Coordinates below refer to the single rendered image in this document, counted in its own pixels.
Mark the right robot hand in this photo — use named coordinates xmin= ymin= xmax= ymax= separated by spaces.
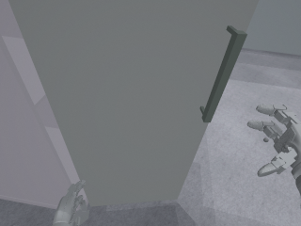
xmin=247 ymin=104 xmax=301 ymax=177

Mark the robot right forearm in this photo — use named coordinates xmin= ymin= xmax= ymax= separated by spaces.
xmin=291 ymin=162 xmax=301 ymax=207

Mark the fridge door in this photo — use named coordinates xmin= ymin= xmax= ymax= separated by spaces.
xmin=8 ymin=0 xmax=260 ymax=207

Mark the left robot hand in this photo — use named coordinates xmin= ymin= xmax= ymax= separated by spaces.
xmin=53 ymin=179 xmax=90 ymax=226

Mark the handle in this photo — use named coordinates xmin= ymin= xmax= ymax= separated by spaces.
xmin=199 ymin=25 xmax=247 ymax=123

